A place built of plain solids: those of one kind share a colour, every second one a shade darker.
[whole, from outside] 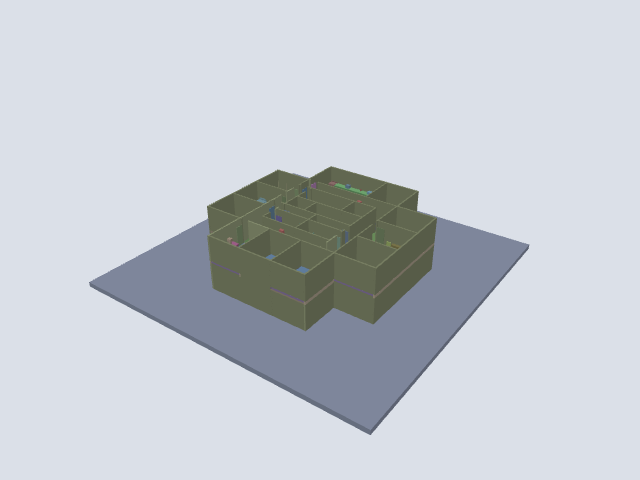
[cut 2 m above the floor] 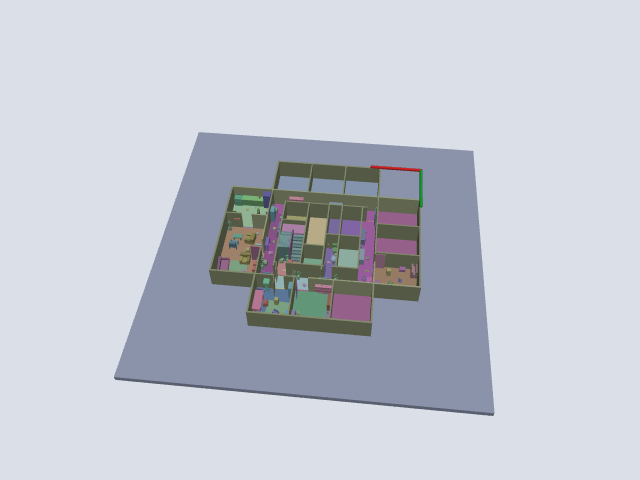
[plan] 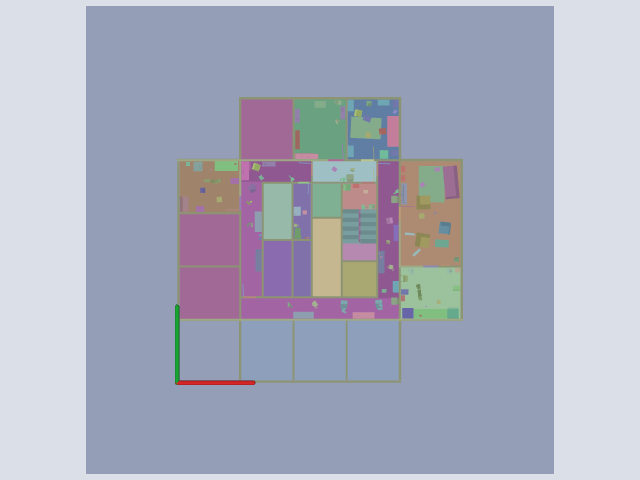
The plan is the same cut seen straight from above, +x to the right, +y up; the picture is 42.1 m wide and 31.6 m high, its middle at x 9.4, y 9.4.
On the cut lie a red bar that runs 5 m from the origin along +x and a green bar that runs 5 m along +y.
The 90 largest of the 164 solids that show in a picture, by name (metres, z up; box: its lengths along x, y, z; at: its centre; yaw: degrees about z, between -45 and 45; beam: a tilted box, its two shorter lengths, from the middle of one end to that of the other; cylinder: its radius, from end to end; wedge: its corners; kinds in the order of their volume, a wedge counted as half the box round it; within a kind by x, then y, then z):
{
 "under_1": {"box": [30.81, 30.81, 0.5], "at": [9.4, 9.4, -0.33]},
 "wall_1": {"box": [0.16, 3.37, 5.8], "at": [0.08, 5.91, 2.6]},
 "wall_2": {"box": [0.16, 3.37, 5.8], "at": [0.08, 9.4, 2.6]},
 "wall_3": {"box": [0.16, 3.37, 5.8], "at": [0.08, 12.9, 2.6]},
 "wall_4": {"box": [4.22, 0.13, 5.8], "at": [2.11, 7.66, 2.6]},
 "wall_5": {"box": [4.22, 0.13, 5.8], "at": [2.11, 11.15, 2.6]},
 "wall_6": {"box": [0.16, 3.9, 5.8], "at": [4.14, 2.11, 2.6]},
 "wall_7": {"box": [0.16, 3.9, 5.8], "at": [4.14, 16.7, 2.6]},
 "wall_8": {"box": [0.13, 1.35, 5.8], "at": [4.16, 4.89, 2.6]},
 "wall_9": {"box": [0.13, 1.89, 5.8], "at": [4.16, 6.64, 2.6]},
 "wall_10": {"box": [0.13, 3.37, 5.8], "at": [4.16, 9.4, 2.6]},
 "wall_11": {"box": [9.94, 0.13, 2.9], "at": [4.97, 14.65, 1.15]},
 "wall_12": {"box": [10.18, 0.13, 2.6], "at": [5.09, 4.16, 4.2]},
 "wall_13": {"box": [10.18, 0.13, 2.6], "at": [5.09, 14.65, 4.2]},
 "wall_14": {"box": [0.13, 3.64, 5.8], "at": [5.63, 7.52, 2.6]},
 "wall_15": {"box": [0.13, 3.64, 5.8], "at": [5.63, 11.29, 2.6]},
 "wall_16": {"box": [3.36, 0.13, 5.8], "at": [7.25, 9.4, 2.6]},
 "wall_17": {"box": [0.13, 3.64, 5.8], "at": [7.59, 7.52, 2.6]},
 "wall_18": {"box": [0.13, 3.64, 5.8], "at": [7.59, 11.29, 2.6]},
 "wall_19": {"box": [0.13, 3.93, 5.8], "at": [7.66, 2.12, 2.6]},
 "wall_20": {"box": [0.13, 3.93, 5.8], "at": [7.66, 16.68, 2.6]},
 "wall_21": {"box": [0.13, 3.64, 5.8], "at": [8.87, 7.52, 2.6]},
 "wall_22": {"box": [0.13, 2.18, 5.8], "at": [8.87, 12.02, 2.6]},
 "wall_23": {"box": [8.07, 0.13, 2.9], "at": [9.21, 5.63, 1.15]},
 "wall_24": {"box": [10.69, 0.16, 5.8], "at": [9.4, 0.08, 2.6]},
 "wall_25": {"box": [18.81, 0.13, 2.9], "at": [9.4, 4.16, 1.15]},
 "wall_26": {"box": [10.69, 0.16, 5.8], "at": [9.4, 18.73, 2.6]},
 "wall_27": {"box": [2.1, 0.13, 5.8], "at": [9.85, 10.87, 2.6]},
 "wall_28": {"box": [3.48, 0.13, 5.8], "at": [10.39, 13.18, 2.6]},
 "wall_29": {"box": [0.13, 2.24, 5.8], "at": [10.84, 6.82, 2.6]},
 "wall_30": {"box": [0.13, 2.73, 5.8], "at": [10.84, 9.44, 2.6]},
 "wall_31": {"box": [0.13, 2.18, 5.8], "at": [10.84, 12.02, 2.6]},
 "wall_32": {"box": [4.59, 0.13, 2.6], "at": [10.95, 5.63, 4.2]},
 "wall_33": {"box": [0.13, 3.93, 5.8], "at": [11.15, 2.12, 2.6]},
 "wall_34": {"box": [0.13, 3.93, 5.8], "at": [11.15, 16.68, 2.6]},
 "wall_35": {"box": [2.47, 0.13, 5.8], "at": [12.01, 8.01, 2.6]},
 "wall_36": {"box": [0.13, 2.24, 5.8], "at": [13.18, 6.82, 2.6]},
 "wall_37": {"box": [0.13, 5.04, 5.8], "at": [13.18, 10.59, 2.6]},
 "wall_38": {"box": [0.13, 3.37, 5.8], "at": [14.65, 5.91, 2.6]},
 "wall_39": {"box": [0.13, 2.98, 2.9], "at": [14.65, 9.21, 1.15]},
 "wall_40": {"box": [0.13, 5.76, 2.6], "at": [14.65, 10.6, 4.2]},
 "wall_41": {"box": [0.13, 2.98, 2.9], "at": [14.65, 13.1, 1.15]},
 "wall_42": {"box": [0.16, 3.9, 5.8], "at": [14.67, 2.11, 2.6]},
 "wall_43": {"box": [0.16, 3.9, 5.8], "at": [14.67, 16.7, 2.6]},
 "wall_44": {"box": [7.87, 0.13, 2.6], "at": [14.88, 4.16, 4.2]},
 "wall_45": {"box": [5.85, 0.13, 5.8], "at": [15.88, 14.65, 2.6]},
 "wall_46": {"box": [4.22, 0.13, 2.6], "at": [16.7, 7.66, 4.2]},
 "wall_47": {"box": [0.16, 3.37, 5.8], "at": [18.73, 5.91, 2.6]},
 "wall_48": {"box": [0.16, 6.87, 5.8], "at": [18.73, 11.15, 2.6]},
 "stair_1": {"box": [1.05, 0.84, 1.27], "at": [11.43, 9.6, 0.33]},
 "stair_2": {"box": [1.05, 1.12, 1.11], "at": [11.43, 9.74, 0.25]},
 "stair_3": {"box": [1.05, 1.4, 0.94], "at": [11.43, 9.88, 0.17]},
 "stair_4": {"box": [1.05, 1.68, 0.78], "at": [11.43, 10.02, 0.09]},
 "stair_5": {"box": [1.05, 1.96, 0.62], "at": [11.43, 10.16, 0.01]},
 "stair_6": {"box": [1.05, 2.24, 0.46], "at": [11.43, 10.3, -0.07]},
 "stair_7": {"box": [1.05, 2.24, 1.91], "at": [12.59, 10.3, 0.66]},
 "stair_8": {"box": [1.05, 1.96, 2.07], "at": [12.59, 10.44, 0.74]},
 "stair_9": {"box": [1.05, 1.68, 2.23], "at": [12.59, 10.58, 0.82]},
 "stair_10": {"box": [1.05, 1.4, 2.39], "at": [12.59, 10.72, 0.9]},
 "stair_11": {"box": [1.05, 1.12, 2.56], "at": [12.59, 10.86, 0.98]},
 "stair_12": {"box": [1.05, 0.84, 2.72], "at": [12.59, 11.0, 1.06]},
 "stair_13": {"box": [1.05, 0.56, 2.88], "at": [12.59, 11.14, 1.14]},
 "floor_hall_1": {"box": [1.35, 7.54, 0.5], "at": [4.89, 9.47, -0.25]},
 "floor_hall_2": {"box": [4.58, 1.35, 0.5], "at": [6.51, 13.91, -0.25]},
 "floor_hall_3": {"box": [10.37, 1.35, 0.5], "at": [9.4, 4.89, -0.25]},
 "floor_hall_4": {"box": [1.35, 9.02, 0.5], "at": [13.91, 10.08, -0.25]},
 "floor_room_1": {"box": [3.37, 3.93, 0.5], "at": [5.91, 2.12, -0.25]},
 "floor_room_2": {"box": [3.37, 3.93, 0.5], "at": [9.4, 2.12, -0.25]},
 "floor_room_3": {"box": [3.37, 3.93, 0.5], "at": [12.9, 2.12, -0.25]},
 "floor_store_1": {"box": [3.93, 3.37, 0.5], "at": [2.12, 5.91, -0.25]},
 "floor_store_2": {"box": [3.93, 3.37, 0.5], "at": [2.12, 9.4, -0.25]},
 "floor_store_3": {"box": [3.37, 3.93, 0.5], "at": [5.91, 16.68, -0.25]},
 "floor_common_1": {"box": [3.93, 6.87, 0.5], "at": [16.68, 11.15, -0.25]},
 "floor_entrance_1": {"box": [3.37, 3.93, 0.5], "at": [9.4, 16.68, -0.25]},
 "floor_laundry_1": {"box": [3.93, 3.37, 0.5], "at": [2.12, 12.9, -0.25]},
 "floor_porter_1": {"box": [3.37, 3.93, 0.5], "at": [12.9, 16.68, -0.25]},
 "floor_tea_kitchen_1": {"box": [3.93, 3.37, 0.5], "at": [16.68, 5.91, -0.25]},
 "floor_duct_1": {"box": [1.84, 5.1, 0.5], "at": [9.85, 8.25, -0.25]},
 "stair_landing_1": {"box": [2.21, 1.11, 1.75], "at": [12.01, 8.62, 0.57]},
 "floor_wc_1": {"box": [1.14, 3.64, 0.5], "at": [8.23, 7.52, -0.25]},
 "floor_wc_2": {"box": [1.14, 3.64, 0.5], "at": [8.23, 11.29, -0.25]},
 "counter_run_1": {"box": [2.21, 0.61, 0.78], "at": [16.68, 4.54, 0.49]},
 "counter_run_2": {"box": [0.61, 5.16, 0.78], "at": [18.34, 11.15, 3.39]},
 "floor_cleaner_1": {"box": [1.83, 3.64, 0.5], "at": [6.62, 7.52, -0.25]},
 "floor_shower_1": {"box": [1.83, 3.64, 0.5], "at": [6.62, 11.29, -0.25]},
 "floor_stair_hall_1": {"box": [4.18, 1.35, 0.5], "at": [11.02, 13.91, -0.25]},
 "floor_drying_1": {"box": [2.21, 2.24, 0.5], "at": [12.01, 6.82, -0.25]},
 "upper_floor_room_1": {"box": [3.93, 3.37, 0.16], "at": [2.12, 5.91, 2.82]},
 "floor_lift_1": {"box": [1.84, 2.18, 0.5], "at": [9.85, 12.02, -0.25]},
 "floor_stair_lobby_1": {"box": [2.21, 1.69, 0.5], "at": [12.01, 12.27, -0.25]}
}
